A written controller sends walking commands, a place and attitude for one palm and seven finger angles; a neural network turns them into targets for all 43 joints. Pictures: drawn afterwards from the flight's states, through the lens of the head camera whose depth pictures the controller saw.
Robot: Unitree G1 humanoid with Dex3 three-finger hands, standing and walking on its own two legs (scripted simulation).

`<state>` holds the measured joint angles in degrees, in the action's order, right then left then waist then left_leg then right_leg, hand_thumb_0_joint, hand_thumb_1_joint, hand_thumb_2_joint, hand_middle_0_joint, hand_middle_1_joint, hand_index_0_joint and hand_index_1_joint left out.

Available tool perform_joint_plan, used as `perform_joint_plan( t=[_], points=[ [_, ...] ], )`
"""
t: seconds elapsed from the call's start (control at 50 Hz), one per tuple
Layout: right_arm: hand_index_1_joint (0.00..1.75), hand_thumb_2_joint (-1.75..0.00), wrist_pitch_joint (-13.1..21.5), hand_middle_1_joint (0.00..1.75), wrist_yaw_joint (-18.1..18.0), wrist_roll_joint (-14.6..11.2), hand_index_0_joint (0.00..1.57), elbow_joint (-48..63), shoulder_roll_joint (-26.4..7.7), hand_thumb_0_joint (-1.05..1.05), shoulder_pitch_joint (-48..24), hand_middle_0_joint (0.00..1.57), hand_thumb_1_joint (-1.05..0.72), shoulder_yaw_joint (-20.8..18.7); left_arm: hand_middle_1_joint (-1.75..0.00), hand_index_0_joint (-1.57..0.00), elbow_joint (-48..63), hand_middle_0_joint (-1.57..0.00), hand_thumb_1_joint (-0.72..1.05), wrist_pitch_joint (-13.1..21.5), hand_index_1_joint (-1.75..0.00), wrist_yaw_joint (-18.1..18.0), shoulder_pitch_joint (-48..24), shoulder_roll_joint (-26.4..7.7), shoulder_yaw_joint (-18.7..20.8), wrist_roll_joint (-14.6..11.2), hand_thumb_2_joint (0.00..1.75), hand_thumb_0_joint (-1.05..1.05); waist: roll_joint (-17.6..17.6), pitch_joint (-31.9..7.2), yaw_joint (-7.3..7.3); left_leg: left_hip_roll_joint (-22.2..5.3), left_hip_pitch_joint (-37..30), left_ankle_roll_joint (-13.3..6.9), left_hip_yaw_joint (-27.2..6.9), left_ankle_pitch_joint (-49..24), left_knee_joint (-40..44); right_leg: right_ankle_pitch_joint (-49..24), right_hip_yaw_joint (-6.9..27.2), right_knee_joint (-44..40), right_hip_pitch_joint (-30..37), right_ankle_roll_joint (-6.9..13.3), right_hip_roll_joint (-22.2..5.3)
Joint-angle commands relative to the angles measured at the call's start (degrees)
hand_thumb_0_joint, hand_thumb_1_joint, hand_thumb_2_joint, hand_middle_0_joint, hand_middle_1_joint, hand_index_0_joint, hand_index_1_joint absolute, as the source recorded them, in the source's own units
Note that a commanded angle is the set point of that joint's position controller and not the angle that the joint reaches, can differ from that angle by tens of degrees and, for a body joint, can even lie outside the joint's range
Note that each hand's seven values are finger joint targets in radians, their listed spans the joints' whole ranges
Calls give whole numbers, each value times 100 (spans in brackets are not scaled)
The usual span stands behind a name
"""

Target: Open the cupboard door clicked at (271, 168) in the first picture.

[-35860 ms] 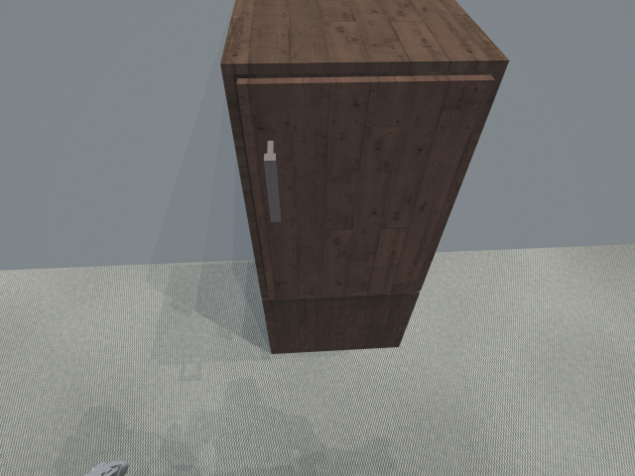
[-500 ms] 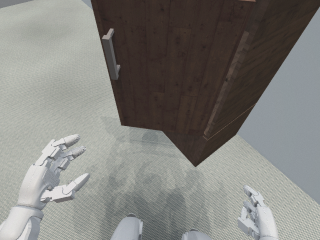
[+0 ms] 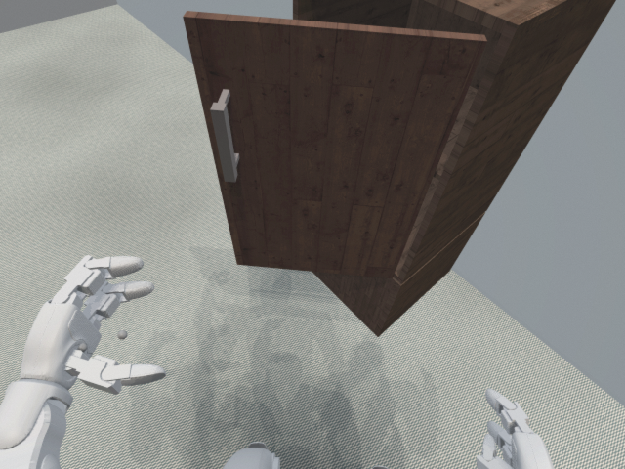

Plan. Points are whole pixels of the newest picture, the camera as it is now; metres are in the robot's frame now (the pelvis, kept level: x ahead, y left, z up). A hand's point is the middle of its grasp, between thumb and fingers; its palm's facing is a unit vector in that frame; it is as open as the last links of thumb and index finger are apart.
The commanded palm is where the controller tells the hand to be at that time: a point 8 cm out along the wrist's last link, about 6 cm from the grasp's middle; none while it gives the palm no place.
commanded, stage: raise the hand with hooked fingers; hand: left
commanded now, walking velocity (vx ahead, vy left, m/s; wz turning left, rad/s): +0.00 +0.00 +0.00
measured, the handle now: (228, 137) +0.58 +0.17 +0.08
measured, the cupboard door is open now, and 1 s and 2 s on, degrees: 44 44 44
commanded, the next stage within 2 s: move the hooked fingers beside the handle in 0.98 s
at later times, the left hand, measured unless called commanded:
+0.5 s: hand (85, 281) +0.29 +0.27 +0.10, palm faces +0.00 -1.00 -0.04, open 13.9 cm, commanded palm +0.27 +0.32 +0.10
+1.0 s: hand (109, 277) +0.30 +0.25 +0.10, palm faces -0.01 -1.00 -0.04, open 13.9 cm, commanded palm +0.27 +0.30 +0.10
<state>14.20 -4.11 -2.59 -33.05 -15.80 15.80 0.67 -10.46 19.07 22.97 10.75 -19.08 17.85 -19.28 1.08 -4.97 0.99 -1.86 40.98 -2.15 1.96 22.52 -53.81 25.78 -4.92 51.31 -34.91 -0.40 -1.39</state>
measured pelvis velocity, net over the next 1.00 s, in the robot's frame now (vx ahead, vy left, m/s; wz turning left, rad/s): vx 0.01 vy -0.02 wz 0.00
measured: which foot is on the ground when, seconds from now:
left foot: down 0.00-1.00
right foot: down 0.00-1.00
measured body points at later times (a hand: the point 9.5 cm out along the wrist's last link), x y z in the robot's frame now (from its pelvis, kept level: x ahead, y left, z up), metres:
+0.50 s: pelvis +0.01 +0.00 +0.02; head +0.04 +0.00 +0.47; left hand +0.29 +0.32 +0.11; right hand +0.16 -0.25 -0.06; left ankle +0.04 +0.09 -0.69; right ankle +0.00 -0.13 -0.69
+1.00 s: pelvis +0.01 -0.02 +0.02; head +0.05 -0.02 +0.47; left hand +0.30 +0.30 +0.11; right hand +0.16 -0.27 -0.07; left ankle +0.04 +0.09 -0.69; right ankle +0.00 -0.13 -0.69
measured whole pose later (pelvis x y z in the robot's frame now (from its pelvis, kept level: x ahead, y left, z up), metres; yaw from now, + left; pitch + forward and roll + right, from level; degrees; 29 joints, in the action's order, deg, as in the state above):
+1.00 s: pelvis +0.01 -0.02 +0.02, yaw +0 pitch +7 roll -1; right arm 11.6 -5.3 -3.2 -33.9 -16.3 16.5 2.1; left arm -26.1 14.4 30.8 -3.2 -24.1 24.7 -20.8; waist 2.1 -3.7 0.8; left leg -2.3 33.3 -0.7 2.0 19.6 -45.4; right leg 23.3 -4.8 43.9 -28.0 0.9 -0.4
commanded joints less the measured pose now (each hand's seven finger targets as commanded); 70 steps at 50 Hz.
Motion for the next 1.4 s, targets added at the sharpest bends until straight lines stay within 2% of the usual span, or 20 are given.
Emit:
perform_joint_plan(
  t=[0.0,0.16,0.24,0.42,0.46,0.56,0.62,0.66,0.72,0.78,0.86,0.9,0.92,1.0,1.04,1.1,1.12,1.18,1.22,1.38],
  points=[
    [30,-90,277,30,-63,-17,20,872,-799,0,-222,20,-90,-261,-115,-29,1087,-29,-43,164,-115,67,-848,-1177,587,-133,33,0,507,-1077,-90,45,-1566,137,-572,-880,1165,-837,8,-790,47,177,298],
    [30,-90,158,30,-115,-23,20,887,-827,0,-224,20,-90,-203,-120,-30,706,-30,-50,-160,-120,344,-1655,-1471,782,-181,30,0,424,-1081,-59,63,-1811,147,-568,-1115,1268,-1083,13,-970,221,189,338],
    [30,-90,137,30,-139,-23,20,870,-832,0,-236,20,-90,-169,-120,-30,563,-30,-50,-220,-120,469,-1984,-1683,915,-194,30,0,590,-1190,-85,74,-1993,150,-560,-1214,1320,-1143,39,-1053,346,214,341],
    [30,-90,59,30,-212,-48,20,790,-891,0,-197,20,-90,-148,-120,-30,-172,-30,-50,-373,-120,783,-2613,-2109,1194,-288,30,0,299,-1035,-78,112,-1953,97,-482,-1191,1418,-1236,119,-1310,592,220,335],
    [30,-90,65,30,-216,-49,20,782,-883,0,-181,20,-90,-152,-120,-30,-123,-30,-50,-348,-120,826,-2806,-2212,1247,-288,30,0,543,-1224,-85,126,-2102,94,-463,-1269,1448,-1303,135,-1332,639,214,313],
    [30,-90,55,30,-160,-64,20,810,-903,0,-130,20,-90,-191,-120,-30,-489,-30,-50,-383,-120,931,-2401,-1964,1114,-341,30,0,237,-1072,-95,153,-1915,62,-371,-1296,1420,-1433,174,-1384,664,187,305],
    [30,-90,49,30,-146,-44,20,809,-915,0,-105,20,-90,-213,-120,-30,-407,-30,-50,-317,-120,880,-2487,-2154,1270,-355,30,0,125,-1065,-121,160,-1858,47,-338,-1364,1384,-1526,230,-1397,769,189,294],
    [30,-90,55,30,-141,-40,20,821,-894,0,-93,20,-90,-212,-120,-30,-264,-30,-50,-235,-120,821,-2541,-2187,1303,-307,30,0,411,-1248,-126,163,-1987,52,-330,-1444,1403,-1569,217,-1345,764,185,293],
    [30,-90,57,30,-153,-19,20,781,-896,0,-71,20,-90,-212,-120,-30,-214,-30,-50,-126,-120,727,-2569,-2281,1382,-303,30,0,264,-1157,-118,149,-1928,35,-328,-1376,1388,-1513,254,-1382,783,179,297],
    [30,-90,55,30,-173,-48,20,757,-861,0,-90,20,-90,-214,-120,-30,-210,-30,-50,-77,-120,724,-2557,-2125,1270,-277,30,0,501,-1194,-69,159,-2020,36,-294,-1345,1410,-1513,254,-1390,734,157,283],
    [30,-90,51,30,-201,-52,20,738,-861,0,-94,20,-90,-201,-120,-30,-382,-30,-50,-127,-120,759,-2521,-2107,1274,-304,30,0,247,-1179,-58,165,-1920,20,-274,-1328,1402,-1584,291,-1431,818,124,262],
    [30,-90,67,30,-215,-64,20,731,-850,0,-139,20,-90,-198,-120,-30,-358,-30,-50,-125,-120,785,-2605,-2071,1206,-309,30,0,352,-1071,-36,167,-1940,18,-276,-1256,1403,-1509,310,-1467,718,122,252],
    [30,-90,55,30,-214,-51,20,713,-868,0,-110,20,-90,-186,-120,-30,-447,-30,-50,-142,-120,786,-2632,-2131,1235,-314,30,0,166,-1041,-37,160,-1872,12,-278,-1254,1386,-1509,333,-1472,774,127,259],
    [30,-90,61,30,-224,-65,20,730,-850,0,-150,20,-90,-195,-120,-30,-427,-30,-50,-120,-120,799,-2587,-2072,1208,-293,30,0,315,-1166,-51,170,-1965,19,-270,-1312,1400,-1574,308,-1444,764,117,249],
    [30,-90,40,30,-219,-59,20,723,-853,0,-138,20,-90,-183,-120,-30,-602,-30,-50,-143,-120,811,-2536,-2070,1256,-342,30,0,14,-1083,-40,178,-1835,5,-244,-1312,1351,-1656,371,-1480,820,89,240],
    [30,-90,45,30,-241,-65,20,675,-846,0,-148,20,-90,-184,-120,-30,-527,-30,-50,-98,-120,800,-2984,-2035,1132,-295,30,0,318,-1115,3,181,-1920,22,-261,-1259,1360,-1563,338,-1446,717,107,225],
    [30,-90,30,30,-248,-60,20,651,-869,0,-115,20,-90,-183,-120,-30,-576,-30,-50,-96,-120,784,-3136,-2072,1090,-276,30,0,124,-1038,60,168,-1888,4,-256,-1254,1310,-1575,380,-1457,682,100,236],
    [30,-90,-13,30,-278,-57,20,576,-877,0,-73,20,-90,-174,-120,-30,-925,-30,-50,-68,-120,764,-3545,-2193,1143,-182,30,0,181,-1091,90,181,-1830,16,-266,-1217,1311,-1534,369,-1414,654,98,220],
    [30,-90,-38,30,-288,-46,20,528,-900,0,-36,20,-90,-177,-120,-30,-1022,-30,-50,-31,-120,782,-3777,-2353,1184,-139,30,0,225,-1205,82,177,-1838,6,-256,-1242,1249,-1549,432,-1405,712,116,207],
    [30,-90,-187,30,-227,-50,20,537,-904,0,77,20,-90,-211,-120,-30,-1509,-30,-50,-24,-120,814,-4021,-2273,1080,-74,30,0,406,-1510,34,171,-1963,20,-269,-1559,1245,-1893,327,-1275,687,139,226]
  ],
)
